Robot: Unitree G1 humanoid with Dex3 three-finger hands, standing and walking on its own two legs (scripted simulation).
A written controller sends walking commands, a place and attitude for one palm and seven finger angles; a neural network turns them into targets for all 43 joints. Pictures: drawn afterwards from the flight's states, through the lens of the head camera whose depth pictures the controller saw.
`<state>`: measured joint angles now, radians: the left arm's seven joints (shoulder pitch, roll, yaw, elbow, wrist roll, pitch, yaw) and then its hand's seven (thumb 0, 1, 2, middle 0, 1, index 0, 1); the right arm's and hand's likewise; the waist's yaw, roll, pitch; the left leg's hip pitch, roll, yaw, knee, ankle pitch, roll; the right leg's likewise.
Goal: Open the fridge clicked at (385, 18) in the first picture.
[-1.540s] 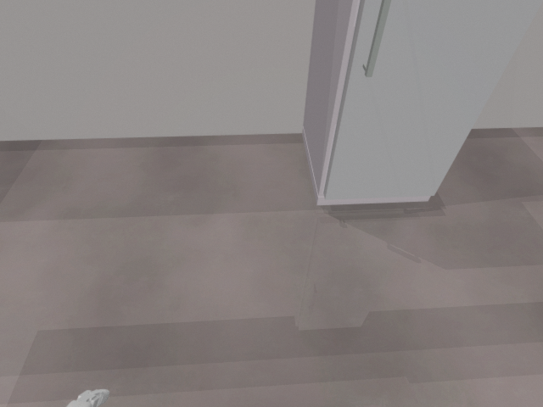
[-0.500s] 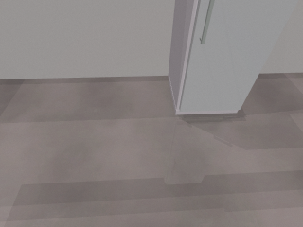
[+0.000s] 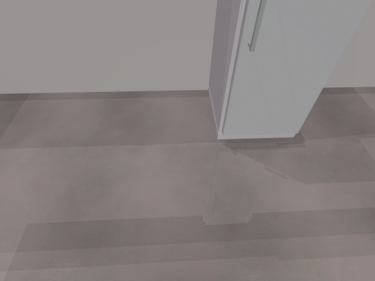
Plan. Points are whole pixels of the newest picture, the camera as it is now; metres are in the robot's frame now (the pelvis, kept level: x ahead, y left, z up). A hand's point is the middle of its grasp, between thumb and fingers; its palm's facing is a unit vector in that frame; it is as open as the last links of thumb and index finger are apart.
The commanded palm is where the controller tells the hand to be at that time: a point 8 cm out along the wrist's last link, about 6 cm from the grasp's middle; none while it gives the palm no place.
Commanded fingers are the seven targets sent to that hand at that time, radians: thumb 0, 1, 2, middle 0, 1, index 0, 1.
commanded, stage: walk to a spot facing it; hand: left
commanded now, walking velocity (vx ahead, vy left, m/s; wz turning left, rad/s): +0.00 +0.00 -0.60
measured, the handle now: (260, 7) +1.11 -0.24 +0.14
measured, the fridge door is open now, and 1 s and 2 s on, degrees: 0 0 0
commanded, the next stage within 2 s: none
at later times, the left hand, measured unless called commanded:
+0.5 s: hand out of the picture +0.06 +0.17 -0.18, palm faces -0.16 -0.95 -0.26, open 7.3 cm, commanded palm none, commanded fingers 0.00 0.90 0.90 -0.20 -0.30 -0.20 -0.30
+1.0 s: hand (109, 278) +0.16 +0.21 -0.17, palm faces -0.42 -0.88 -0.22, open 7.4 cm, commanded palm none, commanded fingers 0.00 0.90 0.90 -0.20 -0.30 -0.20 -0.30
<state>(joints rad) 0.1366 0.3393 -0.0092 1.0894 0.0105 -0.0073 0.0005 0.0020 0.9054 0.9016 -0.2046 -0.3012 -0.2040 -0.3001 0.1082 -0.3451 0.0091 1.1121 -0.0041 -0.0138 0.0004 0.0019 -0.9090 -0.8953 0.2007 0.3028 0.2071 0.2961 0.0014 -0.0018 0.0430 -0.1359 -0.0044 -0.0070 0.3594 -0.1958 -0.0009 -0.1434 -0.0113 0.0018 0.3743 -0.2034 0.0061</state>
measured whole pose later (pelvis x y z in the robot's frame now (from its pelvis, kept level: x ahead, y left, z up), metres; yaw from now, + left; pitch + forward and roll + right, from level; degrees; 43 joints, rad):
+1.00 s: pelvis -0.01 +0.04 +0.00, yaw -29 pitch +1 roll -2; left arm 0.22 0.30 0.11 0.91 0.04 0.07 -0.05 0.00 0.91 0.90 -0.20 -0.30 -0.20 -0.30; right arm 0.24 -0.20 -0.01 0.91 -0.02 -0.02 -0.03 0.00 -0.91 -0.90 0.20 0.30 0.21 0.30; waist 0.02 -0.05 0.01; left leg -0.15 0.06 0.11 0.44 -0.30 0.02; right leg -0.54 0.01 0.02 1.11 -0.33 0.05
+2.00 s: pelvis +0.26 -0.17 +0.00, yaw -57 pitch -1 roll -2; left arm 0.26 0.19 0.09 1.04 0.04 0.02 -0.03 0.00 0.91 0.90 -0.20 -0.30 -0.20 -0.30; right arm 0.39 -0.13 -0.04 1.08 -0.02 -0.09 -0.03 -0.01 -0.94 -0.90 0.20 0.30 0.21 0.30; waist 0.00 -0.05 0.02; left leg -0.07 0.05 0.31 0.35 -0.27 0.06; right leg -0.62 -0.09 -0.03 1.15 -0.13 0.02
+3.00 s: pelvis +0.45 -0.48 -0.01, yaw -62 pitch +1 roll -1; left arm 0.20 0.19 0.07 0.99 0.02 0.02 0.02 0.00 0.91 0.90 -0.20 -0.30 -0.20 -0.30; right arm 0.22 -0.18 -0.04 0.98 -0.02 0.00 -0.01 -0.01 -0.94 -0.90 0.20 0.30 0.21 0.30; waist -0.01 -0.01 0.06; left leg -0.34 -0.02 0.04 0.45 -0.13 0.07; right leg -0.46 -0.07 -0.02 1.01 -0.40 0.07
